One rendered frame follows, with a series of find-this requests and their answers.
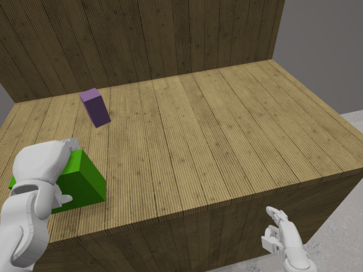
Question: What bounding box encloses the robot right hand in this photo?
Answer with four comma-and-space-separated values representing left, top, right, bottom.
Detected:
261, 206, 304, 258

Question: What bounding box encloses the sponge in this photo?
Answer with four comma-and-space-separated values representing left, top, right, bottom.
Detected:
8, 149, 106, 214

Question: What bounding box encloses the left robot forearm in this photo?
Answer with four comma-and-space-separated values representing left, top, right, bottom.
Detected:
0, 180, 56, 272

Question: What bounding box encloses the robot left hand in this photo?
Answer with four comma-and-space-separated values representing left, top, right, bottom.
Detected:
12, 137, 81, 209

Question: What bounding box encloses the table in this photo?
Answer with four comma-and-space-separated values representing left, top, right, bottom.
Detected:
0, 0, 363, 272

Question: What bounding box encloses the right robot forearm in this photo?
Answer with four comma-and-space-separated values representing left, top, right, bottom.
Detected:
283, 247, 318, 272

